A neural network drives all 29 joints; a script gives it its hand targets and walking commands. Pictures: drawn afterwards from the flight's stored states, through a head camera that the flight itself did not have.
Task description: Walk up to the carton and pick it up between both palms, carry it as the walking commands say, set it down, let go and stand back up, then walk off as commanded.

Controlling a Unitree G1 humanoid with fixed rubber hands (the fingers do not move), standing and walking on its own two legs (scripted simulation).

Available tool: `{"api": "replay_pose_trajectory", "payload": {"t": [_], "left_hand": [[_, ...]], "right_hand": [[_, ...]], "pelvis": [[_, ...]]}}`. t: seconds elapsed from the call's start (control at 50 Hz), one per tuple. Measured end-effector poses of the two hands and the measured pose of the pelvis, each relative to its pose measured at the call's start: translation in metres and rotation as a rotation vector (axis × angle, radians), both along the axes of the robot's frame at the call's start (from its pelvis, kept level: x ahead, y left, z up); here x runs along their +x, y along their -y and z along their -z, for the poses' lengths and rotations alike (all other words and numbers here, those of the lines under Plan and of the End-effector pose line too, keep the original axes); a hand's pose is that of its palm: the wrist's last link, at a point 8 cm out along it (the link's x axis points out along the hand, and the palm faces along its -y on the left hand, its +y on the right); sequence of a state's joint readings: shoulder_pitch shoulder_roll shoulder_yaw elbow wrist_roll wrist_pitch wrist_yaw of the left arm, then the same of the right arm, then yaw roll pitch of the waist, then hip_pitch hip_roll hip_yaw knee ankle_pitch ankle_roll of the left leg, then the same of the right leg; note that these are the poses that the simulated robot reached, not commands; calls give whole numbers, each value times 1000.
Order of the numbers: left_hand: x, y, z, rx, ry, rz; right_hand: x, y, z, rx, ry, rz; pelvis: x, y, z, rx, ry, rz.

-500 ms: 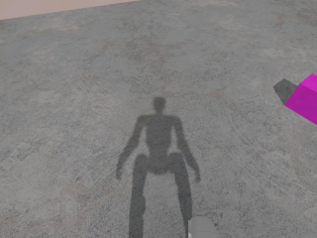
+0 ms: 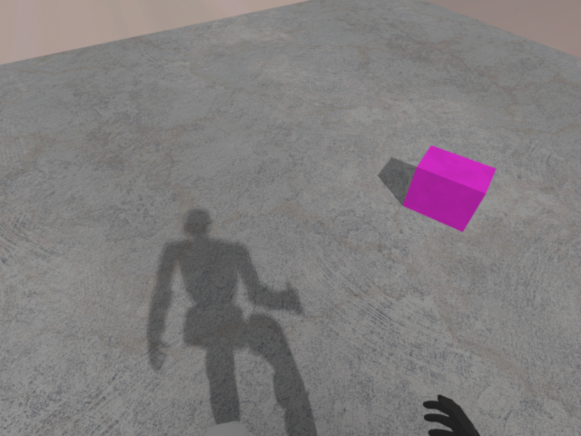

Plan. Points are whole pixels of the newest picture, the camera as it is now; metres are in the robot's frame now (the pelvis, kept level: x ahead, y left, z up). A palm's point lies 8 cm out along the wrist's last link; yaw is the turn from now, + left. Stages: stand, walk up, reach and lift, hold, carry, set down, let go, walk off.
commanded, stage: walk up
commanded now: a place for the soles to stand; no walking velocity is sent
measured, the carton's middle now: (446, 188) +1.26 -0.64 -0.62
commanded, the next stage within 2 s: none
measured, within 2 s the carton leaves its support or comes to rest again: neither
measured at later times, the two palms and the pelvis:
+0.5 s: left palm (280, 251) +0.45 +0.05 -0.09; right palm out of the picture +0.14 -0.36 -0.14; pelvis +0.25 -0.13 +0.00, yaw -19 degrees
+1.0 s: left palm (301, 190) +0.65 +0.02 -0.10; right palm (537, 281) +0.43 -0.44 -0.10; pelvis +0.50 -0.20 +0.01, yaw -29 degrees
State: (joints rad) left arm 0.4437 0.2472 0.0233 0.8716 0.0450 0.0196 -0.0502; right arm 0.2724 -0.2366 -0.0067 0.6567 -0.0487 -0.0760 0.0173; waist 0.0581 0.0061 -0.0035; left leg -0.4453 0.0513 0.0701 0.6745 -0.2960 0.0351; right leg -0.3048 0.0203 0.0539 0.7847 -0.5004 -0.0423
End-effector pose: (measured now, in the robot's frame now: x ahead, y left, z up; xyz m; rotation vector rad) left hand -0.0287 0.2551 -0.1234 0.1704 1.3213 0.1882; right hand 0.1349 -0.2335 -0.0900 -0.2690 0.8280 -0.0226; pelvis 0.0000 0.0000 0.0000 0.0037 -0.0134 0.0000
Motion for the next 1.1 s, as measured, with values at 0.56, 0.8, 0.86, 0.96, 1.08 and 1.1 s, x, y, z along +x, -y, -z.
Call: {"api": "replay_pose_trajectory", "payload": {"t": [0.56, 0.8, 0.86, 0.96, 1.08, 1.1], "left_hand": [[473, 200, -37, -5, 269, 485], [496, 167, -23, 26, 8, 360], [530, 167, -4, 23, -50, 421], [630, 207, -10, 15, 30, 570], [753, 288, -41, -12, 245, 693], [768, 302, -45, -15, 273, 708]], "right_hand": [[83, 148, 33, 90, -343, 442], [325, 195, -6, 29, -36, 347], [350, 206, 5, -6, 3, 422], [318, 208, 11, 21, -145, 587], [269, 215, 20, 77, -357, 699], [265, 219, 23, 90, -384, 713]], "pelvis": [[278, 137, -12, 3, 21, 339], [420, 164, -16, 4, 10, 387], [455, 166, 3, 2, 0, 433], [488, 187, -7, 28, 36, 488], [529, 224, -17, 36, 42, 513], [537, 232, -17, 37, 43, 515]]}}
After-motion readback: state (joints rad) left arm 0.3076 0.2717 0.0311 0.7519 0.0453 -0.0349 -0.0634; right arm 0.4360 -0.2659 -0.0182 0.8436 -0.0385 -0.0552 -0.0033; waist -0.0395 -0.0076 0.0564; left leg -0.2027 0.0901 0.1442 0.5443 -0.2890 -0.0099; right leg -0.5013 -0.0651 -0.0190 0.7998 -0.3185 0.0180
